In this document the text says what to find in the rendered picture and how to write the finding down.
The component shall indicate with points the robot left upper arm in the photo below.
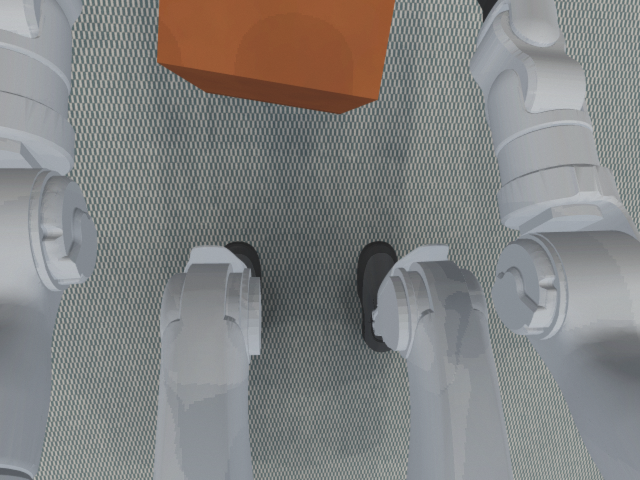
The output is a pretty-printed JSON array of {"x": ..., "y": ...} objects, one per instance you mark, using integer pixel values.
[{"x": 47, "y": 242}]

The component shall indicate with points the robot right shin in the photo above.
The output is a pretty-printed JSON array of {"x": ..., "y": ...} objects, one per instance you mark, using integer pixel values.
[{"x": 424, "y": 253}]

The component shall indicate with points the robot left forearm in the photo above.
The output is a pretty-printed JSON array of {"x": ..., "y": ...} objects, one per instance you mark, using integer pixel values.
[{"x": 35, "y": 83}]

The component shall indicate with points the right robot hand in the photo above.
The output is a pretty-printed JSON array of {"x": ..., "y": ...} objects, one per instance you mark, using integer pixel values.
[{"x": 486, "y": 6}]

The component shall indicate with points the carton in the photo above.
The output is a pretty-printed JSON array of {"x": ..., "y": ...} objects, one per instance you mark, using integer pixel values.
[{"x": 323, "y": 55}]

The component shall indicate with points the right robot thigh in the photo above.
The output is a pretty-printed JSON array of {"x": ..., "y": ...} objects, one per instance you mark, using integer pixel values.
[{"x": 457, "y": 425}]

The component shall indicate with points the robot right forearm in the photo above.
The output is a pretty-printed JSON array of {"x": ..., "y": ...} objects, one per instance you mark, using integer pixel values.
[{"x": 542, "y": 133}]

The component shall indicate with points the robot right upper arm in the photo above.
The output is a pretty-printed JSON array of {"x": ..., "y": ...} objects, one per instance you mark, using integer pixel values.
[{"x": 576, "y": 297}]

